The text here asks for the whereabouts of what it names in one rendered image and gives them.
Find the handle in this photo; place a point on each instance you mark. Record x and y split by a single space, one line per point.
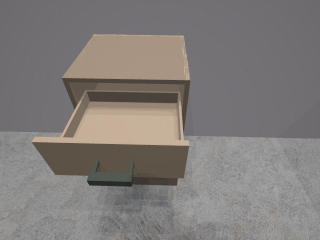
118 179

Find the cabinet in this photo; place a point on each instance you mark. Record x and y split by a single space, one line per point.
124 62

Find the drawer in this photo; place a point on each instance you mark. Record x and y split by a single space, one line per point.
119 127

